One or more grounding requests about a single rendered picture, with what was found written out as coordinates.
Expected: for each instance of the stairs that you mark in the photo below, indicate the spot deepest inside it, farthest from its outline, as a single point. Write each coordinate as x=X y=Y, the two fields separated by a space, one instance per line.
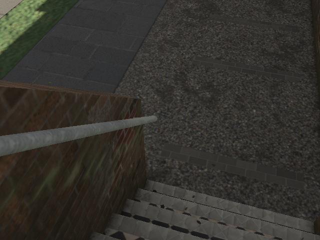
x=164 y=212

